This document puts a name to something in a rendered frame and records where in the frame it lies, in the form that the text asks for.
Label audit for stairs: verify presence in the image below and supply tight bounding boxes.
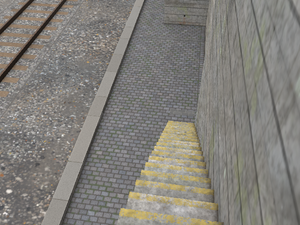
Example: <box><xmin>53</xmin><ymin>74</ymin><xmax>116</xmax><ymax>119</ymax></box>
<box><xmin>116</xmin><ymin>121</ymin><xmax>224</xmax><ymax>225</ymax></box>

